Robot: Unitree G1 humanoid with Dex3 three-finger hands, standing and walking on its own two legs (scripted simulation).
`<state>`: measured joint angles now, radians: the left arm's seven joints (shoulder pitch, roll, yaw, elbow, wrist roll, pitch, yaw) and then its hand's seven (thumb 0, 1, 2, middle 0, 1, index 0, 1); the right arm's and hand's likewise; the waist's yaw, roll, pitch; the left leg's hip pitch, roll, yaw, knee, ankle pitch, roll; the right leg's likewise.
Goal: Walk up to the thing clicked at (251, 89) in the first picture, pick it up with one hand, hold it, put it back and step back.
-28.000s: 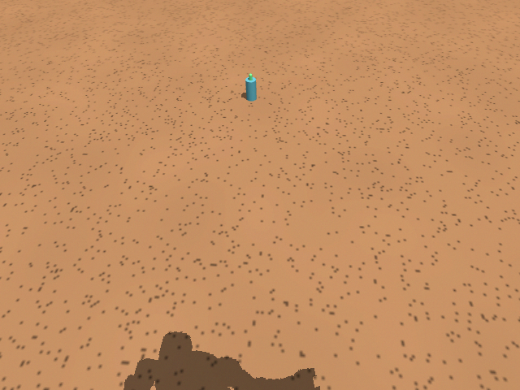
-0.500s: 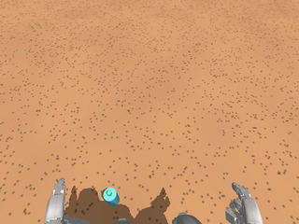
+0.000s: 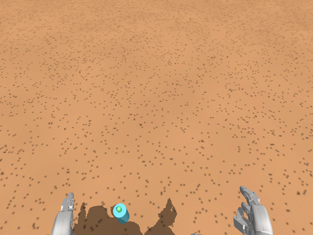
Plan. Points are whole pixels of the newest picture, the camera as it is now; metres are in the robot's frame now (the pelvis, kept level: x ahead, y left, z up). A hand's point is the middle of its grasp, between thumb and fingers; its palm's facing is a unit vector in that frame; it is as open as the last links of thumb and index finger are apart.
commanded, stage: home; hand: left
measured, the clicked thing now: (121, 212) +0.35 +0.20 -0.63
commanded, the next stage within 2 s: stand in 1.40 s
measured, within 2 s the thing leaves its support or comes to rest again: neither
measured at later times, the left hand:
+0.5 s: hand (93, 231) +0.16 +0.17 -0.06, palm faces +0.09 -0.95 -0.29, open 17.6 cm
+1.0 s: hand (91, 233) +0.16 +0.18 -0.06, palm faces +0.10 -0.95 -0.29, open 17.6 cm
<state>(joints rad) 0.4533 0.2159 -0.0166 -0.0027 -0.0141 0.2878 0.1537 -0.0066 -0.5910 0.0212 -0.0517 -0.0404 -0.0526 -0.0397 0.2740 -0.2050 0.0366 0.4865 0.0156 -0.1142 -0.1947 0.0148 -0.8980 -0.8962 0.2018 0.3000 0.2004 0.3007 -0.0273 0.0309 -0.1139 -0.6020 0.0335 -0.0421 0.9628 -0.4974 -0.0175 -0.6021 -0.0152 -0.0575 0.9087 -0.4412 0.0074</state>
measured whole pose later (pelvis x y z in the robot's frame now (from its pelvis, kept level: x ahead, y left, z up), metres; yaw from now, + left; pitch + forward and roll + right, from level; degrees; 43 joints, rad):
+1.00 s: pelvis -0.01 -0.01 +0.00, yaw +0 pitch +7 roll -1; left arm 0.44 0.20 -0.01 0.04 -0.01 0.26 0.14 -0.01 -0.57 0.04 -0.05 -0.05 -0.06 -0.05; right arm 0.27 -0.20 0.03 0.51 0.01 -0.13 -0.19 0.02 -0.90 -0.90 0.20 0.30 0.20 0.30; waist -0.03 0.03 -0.10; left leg -0.58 0.03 -0.04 0.93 -0.47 -0.02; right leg -0.59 -0.01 -0.06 0.89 -0.42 0.00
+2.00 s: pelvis -0.01 +0.00 +0.02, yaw +0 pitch +1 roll +0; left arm 0.24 0.32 0.02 0.70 0.05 0.01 0.02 0.01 0.65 0.85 -0.20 -0.29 -0.20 -0.29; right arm 0.19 -0.30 -0.03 0.83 -0.05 -0.02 -0.02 0.01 -0.90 -0.89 0.20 0.30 0.20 0.30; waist 0.01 -0.02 0.01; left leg -0.37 0.00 -0.01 0.76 -0.40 0.00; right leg -0.40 -0.05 -0.03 0.77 -0.38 0.01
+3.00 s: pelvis -0.02 -0.01 +0.06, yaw +0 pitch -3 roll +0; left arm 0.13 0.33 0.01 1.17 0.02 -0.01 0.01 0.01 0.90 0.90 -0.20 -0.30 -0.21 -0.30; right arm 0.17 -0.33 -0.01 1.14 -0.02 0.00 0.00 0.01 -0.90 -0.89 0.20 0.30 0.20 0.30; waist 0.00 0.01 0.06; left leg -0.13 0.01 -0.02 0.37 -0.18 -0.02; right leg -0.16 -0.03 -0.05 0.37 -0.16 0.01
